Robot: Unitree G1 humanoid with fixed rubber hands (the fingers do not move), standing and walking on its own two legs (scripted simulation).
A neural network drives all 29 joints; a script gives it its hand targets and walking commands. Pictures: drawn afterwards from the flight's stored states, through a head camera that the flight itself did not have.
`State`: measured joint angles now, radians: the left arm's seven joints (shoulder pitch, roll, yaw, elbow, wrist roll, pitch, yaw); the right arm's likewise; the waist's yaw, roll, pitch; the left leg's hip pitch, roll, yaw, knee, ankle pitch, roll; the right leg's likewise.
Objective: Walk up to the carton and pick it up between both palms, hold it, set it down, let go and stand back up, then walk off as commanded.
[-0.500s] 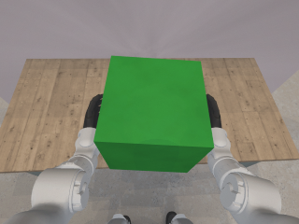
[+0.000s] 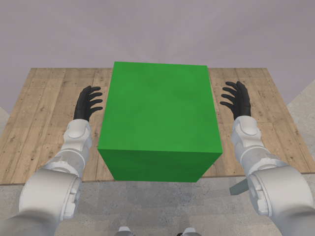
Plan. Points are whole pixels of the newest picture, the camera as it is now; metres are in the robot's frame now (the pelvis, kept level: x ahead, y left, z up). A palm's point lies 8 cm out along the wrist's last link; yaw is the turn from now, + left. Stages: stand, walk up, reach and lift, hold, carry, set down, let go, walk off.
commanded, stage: set down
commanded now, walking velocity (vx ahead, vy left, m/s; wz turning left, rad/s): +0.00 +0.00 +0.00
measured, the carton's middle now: (158, 126) +0.42 +0.02 -0.02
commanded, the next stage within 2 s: none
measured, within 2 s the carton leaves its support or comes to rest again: neither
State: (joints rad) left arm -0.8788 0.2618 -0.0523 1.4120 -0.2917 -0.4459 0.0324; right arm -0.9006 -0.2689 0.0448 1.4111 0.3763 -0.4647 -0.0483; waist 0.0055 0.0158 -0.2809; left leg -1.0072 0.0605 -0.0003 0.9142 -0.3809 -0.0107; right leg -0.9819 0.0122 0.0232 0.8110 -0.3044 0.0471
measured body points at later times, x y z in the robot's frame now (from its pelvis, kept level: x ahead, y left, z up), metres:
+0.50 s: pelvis -0.02 -0.01 +0.01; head +0.05 +0.01 +0.45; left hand +0.42 +0.23 +0.08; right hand +0.44 -0.20 +0.09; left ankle +0.01 +0.11 -0.68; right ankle +0.03 -0.15 -0.68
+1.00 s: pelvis -0.02 -0.01 +0.03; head +0.03 +0.01 +0.47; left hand +0.35 +0.25 +0.04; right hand +0.37 -0.21 +0.06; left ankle +0.01 +0.11 -0.68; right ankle +0.03 -0.15 -0.68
